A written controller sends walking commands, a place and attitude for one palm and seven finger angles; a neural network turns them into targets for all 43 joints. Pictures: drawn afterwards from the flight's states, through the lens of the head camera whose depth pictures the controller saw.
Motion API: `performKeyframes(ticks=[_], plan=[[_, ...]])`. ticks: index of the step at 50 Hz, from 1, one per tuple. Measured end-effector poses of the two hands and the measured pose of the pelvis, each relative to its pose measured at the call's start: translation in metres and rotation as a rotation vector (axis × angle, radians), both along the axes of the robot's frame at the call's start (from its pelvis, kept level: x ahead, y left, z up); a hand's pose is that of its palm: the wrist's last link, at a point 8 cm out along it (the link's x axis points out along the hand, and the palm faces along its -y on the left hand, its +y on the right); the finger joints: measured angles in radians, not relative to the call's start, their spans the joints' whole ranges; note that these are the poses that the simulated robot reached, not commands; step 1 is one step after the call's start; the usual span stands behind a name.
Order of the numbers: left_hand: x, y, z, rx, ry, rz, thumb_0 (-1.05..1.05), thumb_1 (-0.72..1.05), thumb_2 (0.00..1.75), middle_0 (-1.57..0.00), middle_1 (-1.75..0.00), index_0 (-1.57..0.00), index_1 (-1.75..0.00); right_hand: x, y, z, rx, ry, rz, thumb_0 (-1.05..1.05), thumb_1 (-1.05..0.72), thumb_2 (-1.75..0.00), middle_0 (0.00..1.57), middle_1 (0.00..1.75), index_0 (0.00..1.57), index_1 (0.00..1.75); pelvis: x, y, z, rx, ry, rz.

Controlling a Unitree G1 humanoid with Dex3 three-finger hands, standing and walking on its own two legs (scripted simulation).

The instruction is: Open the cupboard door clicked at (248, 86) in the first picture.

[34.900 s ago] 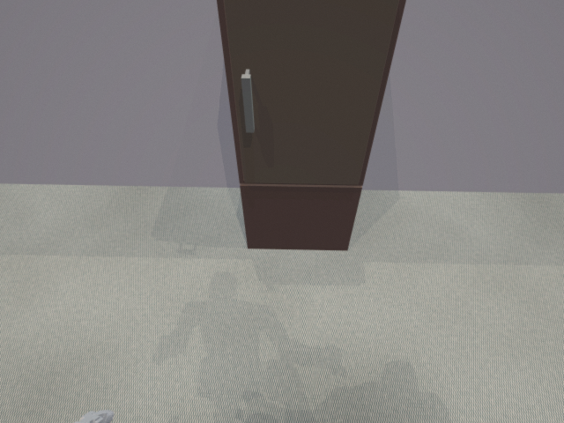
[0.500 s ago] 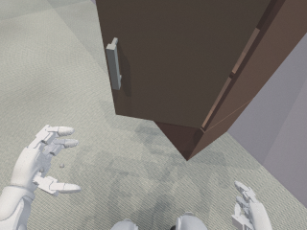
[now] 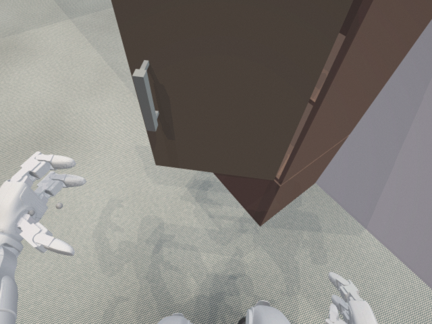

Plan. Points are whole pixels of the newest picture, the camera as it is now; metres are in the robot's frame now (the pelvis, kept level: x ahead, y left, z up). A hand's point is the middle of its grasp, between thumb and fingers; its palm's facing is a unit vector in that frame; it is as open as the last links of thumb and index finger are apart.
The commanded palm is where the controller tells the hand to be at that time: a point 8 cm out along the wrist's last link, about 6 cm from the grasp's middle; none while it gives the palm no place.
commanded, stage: raise the hand with hooked fingers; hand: left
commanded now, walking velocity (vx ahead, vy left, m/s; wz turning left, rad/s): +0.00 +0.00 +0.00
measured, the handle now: (149, 97) +0.58 +0.19 +0.04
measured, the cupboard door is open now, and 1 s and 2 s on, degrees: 45 45 45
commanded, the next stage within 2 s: move the hooked fingers beside the handle in 0.44 s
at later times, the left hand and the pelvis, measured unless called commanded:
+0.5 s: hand (59, 211) +0.28 +0.27 +0.06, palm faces -0.06 -1.00 -0.04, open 14.0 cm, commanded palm +0.25 +0.32 +0.06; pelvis -0.01 +0.00 +0.00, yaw +0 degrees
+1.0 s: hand (84, 176) +0.35 +0.25 +0.07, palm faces -0.10 -0.99 -0.03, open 14.0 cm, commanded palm +0.33 +0.30 +0.06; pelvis -0.01 +0.00 +0.00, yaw +0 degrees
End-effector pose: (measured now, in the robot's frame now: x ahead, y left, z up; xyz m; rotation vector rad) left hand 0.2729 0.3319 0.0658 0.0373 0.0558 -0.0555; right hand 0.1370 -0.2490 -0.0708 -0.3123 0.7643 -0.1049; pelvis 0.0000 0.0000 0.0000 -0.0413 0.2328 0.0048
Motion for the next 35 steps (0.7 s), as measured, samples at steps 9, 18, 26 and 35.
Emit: performKeyframes(ticks=[9,18,26,35], plan=[[0.0,-0.01,-0.005,-0.01,0.004,-0.022,-0.02,-0.5,0.3,-0.3,-1.2,-0.3,-1.2,-0.013,-0.012,0.005,-0.018,0.007,-0.027,0.02,-0.9,-0.9,0.2,0.3,0.2,0.3,-0.003,-0.002,0.001,0.007,0.0,-0.011],[-0.007,-0.009,-0.001,0.009,-0.013,-0.012,-0.02,-0.5,0.3,-0.3,-1.2,-0.3,-1.2,-0.011,-0.004,0.004,-0.004,-0.008,-0.016,0.02,-0.9,-0.9,0.2,0.3,0.2,0.3,-0.005,-0.001,0.002,0.005,-0.011,-0.007],[-0.009,-0.004,0.0,0.0,-0.008,-0.01,-0.02,-0.5,0.3,-0.3,-1.2,-0.3,-1.2,-0.004,0.005,0.003,0.013,-0.026,0.006,0.02,-0.9,-0.9,0.2,0.3,0.21,0.3,-0.006,0.001,0.001,0.005,-0.012,-0.004],[0.003,-0.008,-0.002,-0.014,-0.022,-0.021,-0.02,-0.5,0.3,-0.3,-1.2,-0.3,-1.2,-0.003,0.006,0.0,-0.004,-0.02,0.017,0.02,-0.9,-0.9,0.2,0.3,0.21,0.3,-0.009,0.003,-0.001,0.003,-0.01,0.005]])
